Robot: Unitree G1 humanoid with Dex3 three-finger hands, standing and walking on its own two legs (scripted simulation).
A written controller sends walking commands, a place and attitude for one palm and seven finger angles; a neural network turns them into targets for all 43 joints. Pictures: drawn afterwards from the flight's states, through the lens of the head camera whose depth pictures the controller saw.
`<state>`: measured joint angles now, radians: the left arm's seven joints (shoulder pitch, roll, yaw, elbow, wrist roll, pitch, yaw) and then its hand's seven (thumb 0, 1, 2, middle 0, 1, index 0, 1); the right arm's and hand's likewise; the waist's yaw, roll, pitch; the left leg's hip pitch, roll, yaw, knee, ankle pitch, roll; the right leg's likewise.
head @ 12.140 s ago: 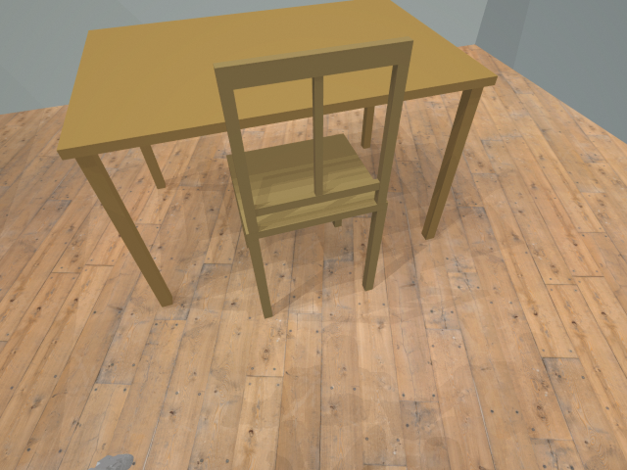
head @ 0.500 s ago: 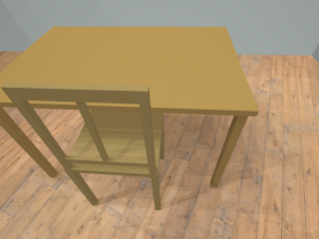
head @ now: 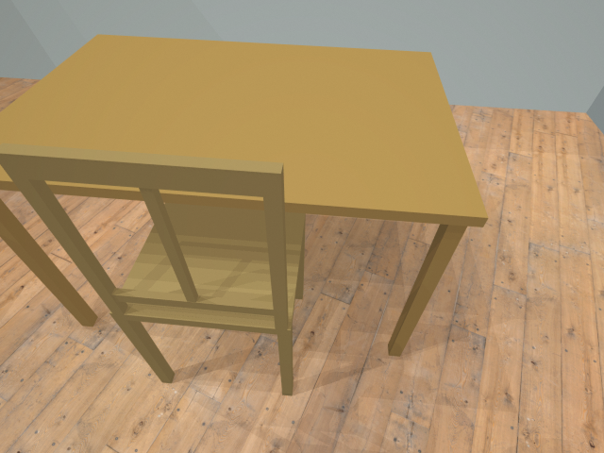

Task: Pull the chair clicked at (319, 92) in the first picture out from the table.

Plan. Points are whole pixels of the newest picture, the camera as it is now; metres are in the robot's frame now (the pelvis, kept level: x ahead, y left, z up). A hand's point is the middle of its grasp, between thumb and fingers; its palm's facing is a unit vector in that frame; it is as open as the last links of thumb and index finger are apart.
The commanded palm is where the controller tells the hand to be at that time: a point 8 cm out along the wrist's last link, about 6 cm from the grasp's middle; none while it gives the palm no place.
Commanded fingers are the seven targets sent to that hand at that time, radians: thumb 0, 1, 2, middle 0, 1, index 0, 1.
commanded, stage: look again from close up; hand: left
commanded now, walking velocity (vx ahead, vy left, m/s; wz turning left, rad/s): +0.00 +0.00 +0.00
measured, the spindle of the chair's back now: (173, 251) +0.46 +0.27 -0.06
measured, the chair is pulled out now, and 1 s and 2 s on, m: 0.00 0.00 0.00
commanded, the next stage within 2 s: none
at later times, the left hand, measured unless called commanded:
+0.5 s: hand out of the picture -0.01 +0.19 -0.18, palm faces +0.03 -0.98 -0.19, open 7.3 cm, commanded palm none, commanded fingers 0.00 0.90 0.90 -0.20 -0.30 -0.20 -0.30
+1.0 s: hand out of the picture -0.02 +0.19 -0.17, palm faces +0.03 -0.98 -0.18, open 7.3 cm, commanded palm none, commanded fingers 0.00 0.90 0.90 -0.20 -0.30 -0.20 -0.30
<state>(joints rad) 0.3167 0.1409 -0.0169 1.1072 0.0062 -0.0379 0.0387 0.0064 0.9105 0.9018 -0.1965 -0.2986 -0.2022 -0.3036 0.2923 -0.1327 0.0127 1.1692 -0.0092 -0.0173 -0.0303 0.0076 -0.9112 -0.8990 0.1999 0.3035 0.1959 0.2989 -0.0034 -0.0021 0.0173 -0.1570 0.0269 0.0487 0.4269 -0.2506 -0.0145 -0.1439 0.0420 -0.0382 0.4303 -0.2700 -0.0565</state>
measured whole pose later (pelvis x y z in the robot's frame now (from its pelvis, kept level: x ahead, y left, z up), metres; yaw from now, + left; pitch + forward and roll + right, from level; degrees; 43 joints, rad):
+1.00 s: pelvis +0.00 +0.03 +0.00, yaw +0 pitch -1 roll +1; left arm 0.32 0.13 -0.01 1.12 0.01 -0.03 0.04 0.01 0.91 0.90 -0.20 -0.30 -0.20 -0.30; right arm 0.28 -0.12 0.01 1.17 -0.01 -0.03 -0.04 0.01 -0.91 -0.90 0.20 0.30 0.20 0.30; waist 0.00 -0.01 0.02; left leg -0.15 -0.02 0.07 0.40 -0.24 0.03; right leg -0.15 0.00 -0.02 0.44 -0.27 -0.02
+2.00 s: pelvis -0.01 +0.01 +0.00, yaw +0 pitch -1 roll +1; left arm 0.35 0.11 -0.01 1.12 0.01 -0.04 0.04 0.01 0.91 0.90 -0.19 -0.30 -0.20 -0.30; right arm 0.30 -0.11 0.01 1.17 -0.01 -0.02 -0.04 0.01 -0.91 -0.90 0.20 0.30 0.20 0.30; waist 0.00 0.00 0.02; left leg -0.15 0.01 0.06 0.39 -0.21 0.00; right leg -0.16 0.02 -0.03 0.43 -0.25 -0.04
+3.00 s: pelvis -0.01 +0.00 +0.00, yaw +0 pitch -1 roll +1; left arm 0.36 0.12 -0.01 1.11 0.01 -0.04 0.04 0.01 0.91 0.90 -0.19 -0.30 -0.20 -0.30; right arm 0.30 -0.11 0.00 1.17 -0.01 -0.02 -0.04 0.01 -0.91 -0.90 0.20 0.30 0.20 0.30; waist 0.00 -0.01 0.01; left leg -0.15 0.03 0.05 0.39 -0.22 -0.01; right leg -0.15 0.04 -0.03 0.41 -0.24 -0.06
